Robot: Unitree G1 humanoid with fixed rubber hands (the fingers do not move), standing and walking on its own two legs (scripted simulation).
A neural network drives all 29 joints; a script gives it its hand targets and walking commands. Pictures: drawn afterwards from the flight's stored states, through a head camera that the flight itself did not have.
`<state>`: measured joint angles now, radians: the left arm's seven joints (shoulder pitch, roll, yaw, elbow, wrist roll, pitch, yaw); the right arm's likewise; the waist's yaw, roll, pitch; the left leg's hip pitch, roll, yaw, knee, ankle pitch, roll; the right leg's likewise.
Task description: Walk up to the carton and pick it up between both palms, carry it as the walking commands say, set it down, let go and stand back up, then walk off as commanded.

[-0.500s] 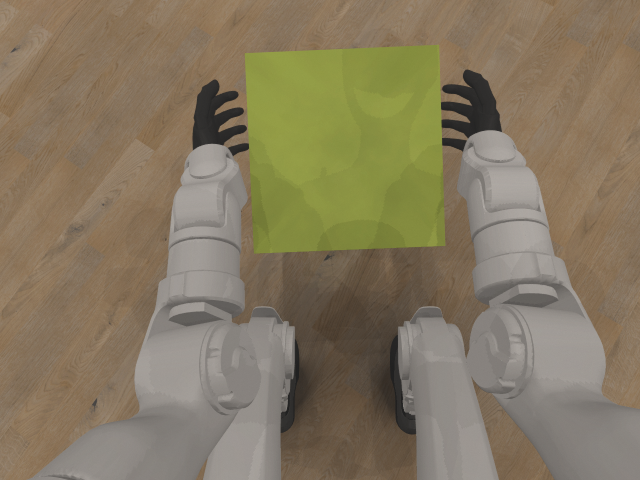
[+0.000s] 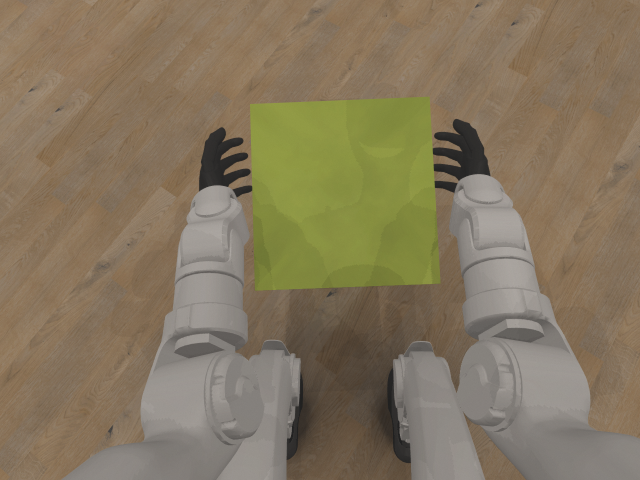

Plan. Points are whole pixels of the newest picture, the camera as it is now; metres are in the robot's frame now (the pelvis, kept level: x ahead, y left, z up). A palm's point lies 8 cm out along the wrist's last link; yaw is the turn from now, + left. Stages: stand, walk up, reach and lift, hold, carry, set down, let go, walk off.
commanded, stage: reach and lift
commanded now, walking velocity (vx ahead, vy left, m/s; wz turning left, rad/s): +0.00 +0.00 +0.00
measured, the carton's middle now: (341, 201) +0.47 +0.01 -0.13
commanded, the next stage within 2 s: none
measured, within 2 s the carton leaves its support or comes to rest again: neither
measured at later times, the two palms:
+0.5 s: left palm (191, 183) +0.42 +0.16 +0.04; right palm (495, 171) +0.44 -0.15 +0.03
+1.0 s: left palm (154, 171) +0.40 +0.16 +0.11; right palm (534, 156) +0.42 -0.15 +0.11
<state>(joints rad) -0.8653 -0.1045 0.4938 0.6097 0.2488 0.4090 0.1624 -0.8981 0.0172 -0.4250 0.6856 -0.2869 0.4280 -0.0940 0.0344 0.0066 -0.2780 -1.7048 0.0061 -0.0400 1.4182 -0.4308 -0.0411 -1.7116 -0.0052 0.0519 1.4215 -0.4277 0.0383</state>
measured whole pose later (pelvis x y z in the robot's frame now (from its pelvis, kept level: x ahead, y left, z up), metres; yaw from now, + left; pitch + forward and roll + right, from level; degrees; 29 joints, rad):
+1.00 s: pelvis +0.04 +0.00 +0.14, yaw +0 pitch +27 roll +0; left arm -0.55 -0.20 0.47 0.45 0.33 0.43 0.04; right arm -0.57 0.13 -0.44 0.52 -0.35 0.43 -0.02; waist 0.04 0.01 -0.21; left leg -1.01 0.02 -0.04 0.80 -0.26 -0.03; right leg -1.01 -0.01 0.04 0.79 -0.25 0.03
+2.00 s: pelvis +0.08 -0.01 +0.20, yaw +0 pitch -3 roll +0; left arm -0.25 -0.15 0.27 0.22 0.29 0.71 -0.01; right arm -0.26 0.15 -0.24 0.23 -0.29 0.71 0.03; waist 0.03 0.01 -0.03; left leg -0.10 0.04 -0.03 0.30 -0.15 -0.04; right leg -0.11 -0.01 0.03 0.32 -0.16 0.01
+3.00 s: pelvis +0.08 +0.00 +0.20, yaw +0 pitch -6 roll +0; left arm -0.18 -0.14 0.20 0.16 0.28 0.75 -0.02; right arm -0.19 0.14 -0.20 0.16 -0.28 0.76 0.02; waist -0.01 0.01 0.01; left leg -0.04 0.03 -0.04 0.29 -0.15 -0.03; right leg -0.04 -0.02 0.02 0.29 -0.15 0.02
